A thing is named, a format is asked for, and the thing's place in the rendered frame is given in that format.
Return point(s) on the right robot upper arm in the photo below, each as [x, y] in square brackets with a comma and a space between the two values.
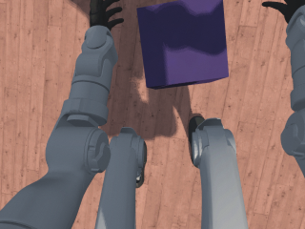
[292, 138]

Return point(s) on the right robot forearm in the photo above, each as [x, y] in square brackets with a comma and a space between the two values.
[295, 41]

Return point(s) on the left robot foot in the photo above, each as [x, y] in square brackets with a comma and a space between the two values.
[140, 181]

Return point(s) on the left robot upper arm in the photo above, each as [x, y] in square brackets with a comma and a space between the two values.
[74, 156]

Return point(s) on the robot left shin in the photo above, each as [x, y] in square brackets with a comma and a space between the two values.
[125, 130]

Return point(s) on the carton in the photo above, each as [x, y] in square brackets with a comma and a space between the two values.
[183, 43]

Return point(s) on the right robot hand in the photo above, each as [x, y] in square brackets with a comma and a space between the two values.
[287, 10]

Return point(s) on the left robot forearm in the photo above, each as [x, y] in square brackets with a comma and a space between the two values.
[91, 82]

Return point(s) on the left robot hand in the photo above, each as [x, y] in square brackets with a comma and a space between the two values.
[100, 17]

